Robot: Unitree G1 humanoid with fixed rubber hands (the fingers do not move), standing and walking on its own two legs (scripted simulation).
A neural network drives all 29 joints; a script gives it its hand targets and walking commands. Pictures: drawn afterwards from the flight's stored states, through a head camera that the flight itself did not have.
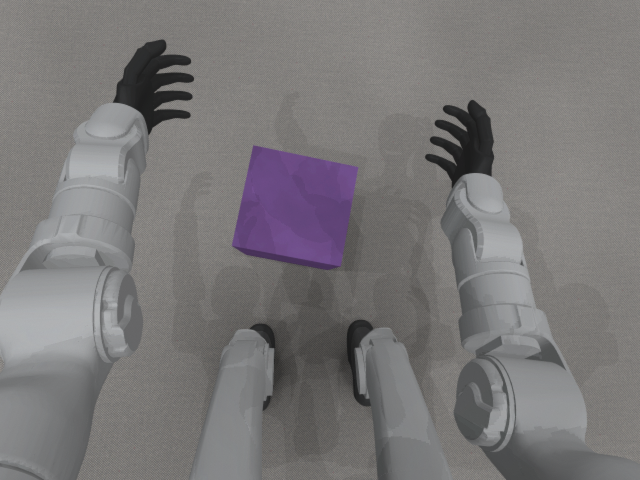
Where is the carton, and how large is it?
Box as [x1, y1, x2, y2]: [232, 145, 357, 269]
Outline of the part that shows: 253,145 232,245 245,254 324,269 340,266 357,167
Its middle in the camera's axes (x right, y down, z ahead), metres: -0.06 -0.05 +0.87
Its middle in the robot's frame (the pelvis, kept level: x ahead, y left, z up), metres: +0.47 +0.02 -0.52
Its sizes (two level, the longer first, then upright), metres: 0.210 0.200 0.250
